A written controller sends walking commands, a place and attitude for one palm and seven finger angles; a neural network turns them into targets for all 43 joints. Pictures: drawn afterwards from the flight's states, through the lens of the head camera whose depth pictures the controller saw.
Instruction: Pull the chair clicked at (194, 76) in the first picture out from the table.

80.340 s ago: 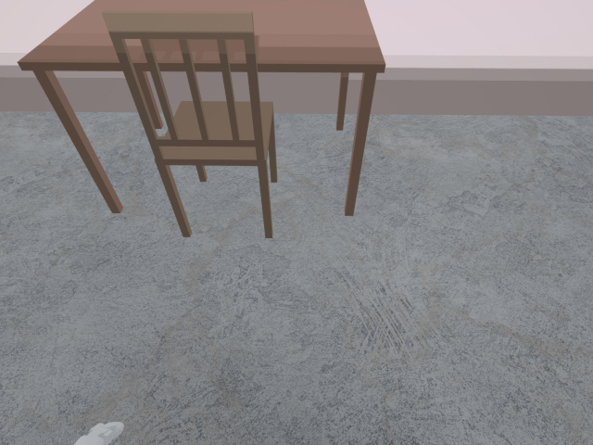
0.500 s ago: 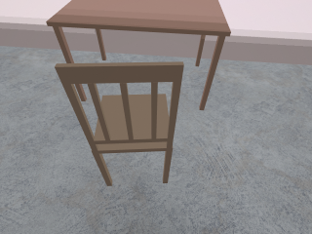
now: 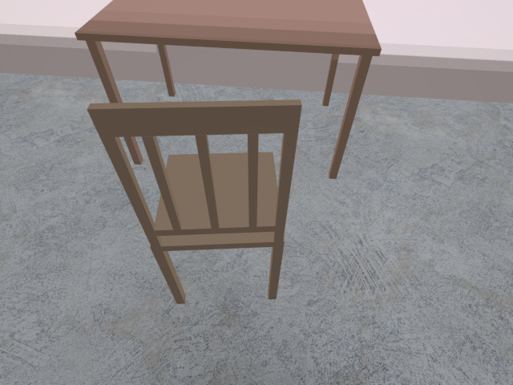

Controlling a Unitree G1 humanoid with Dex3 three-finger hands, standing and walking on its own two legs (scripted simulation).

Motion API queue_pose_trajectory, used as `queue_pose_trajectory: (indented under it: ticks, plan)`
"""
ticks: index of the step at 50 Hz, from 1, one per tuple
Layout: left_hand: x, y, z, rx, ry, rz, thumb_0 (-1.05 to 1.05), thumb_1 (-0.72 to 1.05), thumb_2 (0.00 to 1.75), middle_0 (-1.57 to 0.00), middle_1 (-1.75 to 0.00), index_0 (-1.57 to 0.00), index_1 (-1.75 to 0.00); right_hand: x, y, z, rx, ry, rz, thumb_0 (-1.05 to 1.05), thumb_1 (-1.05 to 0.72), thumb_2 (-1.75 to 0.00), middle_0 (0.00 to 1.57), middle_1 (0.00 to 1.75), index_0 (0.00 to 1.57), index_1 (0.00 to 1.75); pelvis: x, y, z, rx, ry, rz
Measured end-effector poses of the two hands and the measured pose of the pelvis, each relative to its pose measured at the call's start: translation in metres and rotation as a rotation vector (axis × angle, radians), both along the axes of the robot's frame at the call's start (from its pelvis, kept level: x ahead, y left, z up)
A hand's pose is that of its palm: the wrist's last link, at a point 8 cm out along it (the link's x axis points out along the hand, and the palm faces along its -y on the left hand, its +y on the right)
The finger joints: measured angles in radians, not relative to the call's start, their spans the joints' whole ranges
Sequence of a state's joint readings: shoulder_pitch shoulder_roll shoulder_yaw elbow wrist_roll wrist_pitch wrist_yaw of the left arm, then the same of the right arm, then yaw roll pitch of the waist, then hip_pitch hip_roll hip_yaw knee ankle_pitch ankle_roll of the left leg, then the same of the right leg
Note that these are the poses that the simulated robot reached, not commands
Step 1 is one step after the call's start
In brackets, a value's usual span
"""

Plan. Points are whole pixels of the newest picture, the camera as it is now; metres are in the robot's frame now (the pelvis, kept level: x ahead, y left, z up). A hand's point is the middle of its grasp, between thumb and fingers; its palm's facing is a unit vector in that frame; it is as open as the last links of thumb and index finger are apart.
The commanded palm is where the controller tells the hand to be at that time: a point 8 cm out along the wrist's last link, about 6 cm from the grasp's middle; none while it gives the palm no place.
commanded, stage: look to check the result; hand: left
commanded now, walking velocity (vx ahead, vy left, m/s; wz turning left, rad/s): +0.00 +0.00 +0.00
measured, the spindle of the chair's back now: (209, 186) +0.56 +0.15 -0.08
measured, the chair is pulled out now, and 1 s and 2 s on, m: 0.60 0.60 0.60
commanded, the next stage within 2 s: stand and wait in 0.30 s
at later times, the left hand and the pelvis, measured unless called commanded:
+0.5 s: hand out of the picture -0.02 +0.15 -0.18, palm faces +0.05 -0.99 -0.16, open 7.4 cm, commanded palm none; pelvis +0.00 +0.00 +0.00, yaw +0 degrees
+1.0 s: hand out of the picture -0.01 +0.15 -0.17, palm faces +0.04 -0.99 -0.16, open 7.4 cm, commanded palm none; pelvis +0.00 +0.00 +0.00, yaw +0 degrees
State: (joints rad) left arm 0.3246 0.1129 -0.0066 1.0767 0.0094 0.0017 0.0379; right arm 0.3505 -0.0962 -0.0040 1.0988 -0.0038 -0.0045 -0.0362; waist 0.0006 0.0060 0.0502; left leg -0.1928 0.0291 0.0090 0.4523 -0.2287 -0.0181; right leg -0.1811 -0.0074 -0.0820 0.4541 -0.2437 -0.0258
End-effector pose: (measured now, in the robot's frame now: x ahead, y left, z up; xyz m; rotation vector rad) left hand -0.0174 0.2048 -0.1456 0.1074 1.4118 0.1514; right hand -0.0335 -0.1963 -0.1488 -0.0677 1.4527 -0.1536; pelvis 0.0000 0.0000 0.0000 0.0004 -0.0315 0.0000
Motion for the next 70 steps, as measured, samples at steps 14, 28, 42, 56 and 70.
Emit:
queue_pose_trajectory:
  ticks: [14, 28, 42, 56, 70]
  plan:
    - [-0.004, 0.000, 0.000, -0.002, 0.010, 0.004, 0.01, 0.91, 0.89, -0.20, -0.30, -0.19, -0.30, -0.001, 0.000, 0.000, 0.000, 0.000, 0.002, 0.00, -0.91, -0.90, 0.19, 0.30, 0.20, 0.30, -0.001, 0.000, 0.000, 0.000, 0.001, 0.001]
    - [-0.005, -0.001, 0.000, -0.005, 0.019, 0.008, 0.01, 0.91, 0.89, -0.20, -0.30, -0.19, -0.30, 0.000, 0.001, 0.000, -0.001, 0.009, 0.002, 0.00, -0.91, -0.90, 0.19, 0.30, 0.20, 0.30, 0.001, 0.000, 0.000, -0.001, 0.006, 0.002]
    - [0.001, -0.001, 0.000, -0.003, 0.007, 0.004, 0.01, 0.91, 0.89, -0.20, -0.30, -0.19, -0.30, 0.008, 0.001, 0.000, -0.001, -0.007, 0.003, 0.00, -0.91, -0.90, 0.19, 0.30, 0.20, 0.30, 0.003, 0.000, 0.000, 0.001, 0.003, 0.000]
    - [0.001, -0.001, 0.000, -0.003, 0.012, 0.009, 0.01, 0.91, 0.89, -0.20, -0.30, -0.19, -0.30, 0.007, -0.001, 0.001, -0.004, 0.003, 0.004, 0.00, -0.91, -0.90, 0.19, 0.30, 0.20, 0.30, 0.005, 0.000, 0.000, 0.001, 0.006, 0.002]
    - [0.000, -0.002, -0.001, -0.007, 0.008, 0.008, 0.01, 0.91, 0.89, -0.20, -0.30, -0.19, -0.30, 0.009, -0.001, 0.001, -0.006, -0.004, 0.006, 0.00, -0.91, -0.90, 0.19, 0.30, 0.20, 0.30, 0.003, 0.000, 0.000, -0.001, 0.001, 0.003]
